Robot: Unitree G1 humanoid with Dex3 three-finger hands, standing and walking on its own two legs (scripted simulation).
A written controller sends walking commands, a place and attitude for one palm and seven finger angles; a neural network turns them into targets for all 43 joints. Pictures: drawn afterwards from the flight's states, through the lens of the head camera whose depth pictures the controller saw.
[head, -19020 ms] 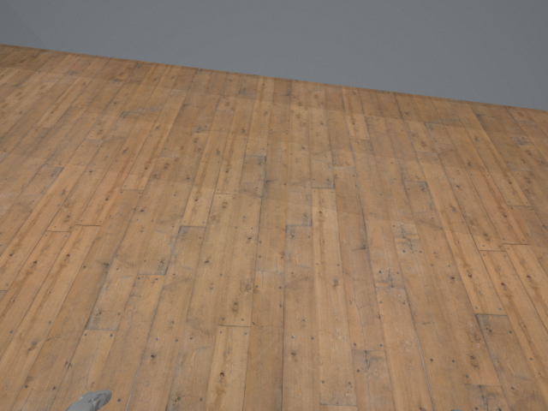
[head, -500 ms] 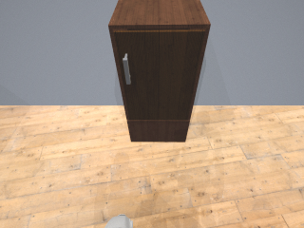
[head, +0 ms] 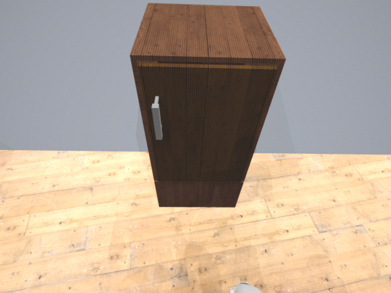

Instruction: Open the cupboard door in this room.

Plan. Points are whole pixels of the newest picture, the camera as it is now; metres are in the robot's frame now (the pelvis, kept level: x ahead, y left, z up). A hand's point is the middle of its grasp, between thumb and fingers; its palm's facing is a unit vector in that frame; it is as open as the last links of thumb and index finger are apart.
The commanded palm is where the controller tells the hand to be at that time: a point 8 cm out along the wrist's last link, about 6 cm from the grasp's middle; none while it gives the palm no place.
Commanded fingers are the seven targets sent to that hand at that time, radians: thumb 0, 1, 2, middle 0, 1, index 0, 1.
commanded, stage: come to a stop and stand still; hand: left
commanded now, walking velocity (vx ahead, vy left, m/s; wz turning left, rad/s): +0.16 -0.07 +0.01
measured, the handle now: (158, 118) +0.62 +0.16 -0.05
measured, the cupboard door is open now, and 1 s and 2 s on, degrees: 0 0 0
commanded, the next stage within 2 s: look again from close up in 1.42 s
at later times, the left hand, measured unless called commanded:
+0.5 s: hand out of the picture +0.14 +0.17 -0.17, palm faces +0.07 -0.96 -0.26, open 7.3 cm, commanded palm none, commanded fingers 0.00 0.90 0.90 -0.20 -0.30 -0.20 -0.30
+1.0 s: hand out of the picture +0.04 +0.18 -0.17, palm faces +0.04 -0.98 -0.21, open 7.4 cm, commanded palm none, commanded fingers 0.00 0.90 0.90 -0.20 -0.30 -0.20 -0.30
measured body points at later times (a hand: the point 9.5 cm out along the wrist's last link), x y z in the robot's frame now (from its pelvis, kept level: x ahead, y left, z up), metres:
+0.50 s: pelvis +0.07 -0.03 -0.01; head +0.12 -0.04 +0.44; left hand +0.14 +0.22 -0.15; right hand +0.16 -0.28 -0.16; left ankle +0.06 +0.10 -0.70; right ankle +0.13 -0.15 -0.74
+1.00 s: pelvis +0.04 +0.00 +0.00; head +0.05 -0.01 +0.45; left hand +0.04 +0.23 -0.16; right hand +0.08 -0.22 -0.17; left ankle +0.06 +0.10 -0.74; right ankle +0.01 -0.11 -0.74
